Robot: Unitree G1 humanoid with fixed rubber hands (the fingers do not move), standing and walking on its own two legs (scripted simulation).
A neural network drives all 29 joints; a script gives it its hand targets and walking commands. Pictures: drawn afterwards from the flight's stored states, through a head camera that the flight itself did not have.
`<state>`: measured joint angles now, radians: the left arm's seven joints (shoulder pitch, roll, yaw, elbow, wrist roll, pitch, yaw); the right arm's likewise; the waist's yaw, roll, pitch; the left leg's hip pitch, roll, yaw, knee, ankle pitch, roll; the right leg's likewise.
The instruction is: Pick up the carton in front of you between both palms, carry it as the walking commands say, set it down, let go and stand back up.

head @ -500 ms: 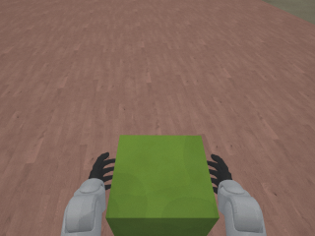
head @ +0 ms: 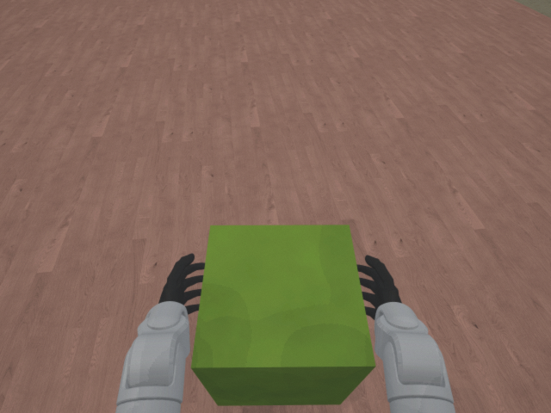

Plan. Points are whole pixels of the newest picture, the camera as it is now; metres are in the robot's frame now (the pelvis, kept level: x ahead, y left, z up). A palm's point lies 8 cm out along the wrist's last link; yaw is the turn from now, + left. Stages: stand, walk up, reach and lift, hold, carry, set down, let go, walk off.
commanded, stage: carry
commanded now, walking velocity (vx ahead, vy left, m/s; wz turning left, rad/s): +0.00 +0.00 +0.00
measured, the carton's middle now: (279, 320) +0.30 +0.00 -0.04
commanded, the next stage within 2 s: hold in 0.28 s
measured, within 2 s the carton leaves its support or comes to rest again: neither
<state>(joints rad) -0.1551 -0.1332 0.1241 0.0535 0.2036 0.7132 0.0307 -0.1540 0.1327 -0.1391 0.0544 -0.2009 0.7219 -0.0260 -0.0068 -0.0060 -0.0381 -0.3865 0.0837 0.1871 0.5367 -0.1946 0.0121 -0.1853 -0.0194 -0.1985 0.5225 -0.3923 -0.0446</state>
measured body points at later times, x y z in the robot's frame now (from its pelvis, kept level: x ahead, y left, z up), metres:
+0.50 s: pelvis -0.01 +0.00 +0.01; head +0.00 +0.00 +0.46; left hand +0.28 +0.14 +0.02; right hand +0.27 -0.16 +0.02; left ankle +0.05 +0.15 -0.73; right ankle -0.07 -0.09 -0.73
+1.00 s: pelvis -0.07 +0.07 -0.01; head -0.01 +0.07 +0.43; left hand +0.33 +0.13 +0.01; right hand +0.28 -0.17 +0.01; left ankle +0.05 +0.15 -0.73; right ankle -0.07 -0.09 -0.73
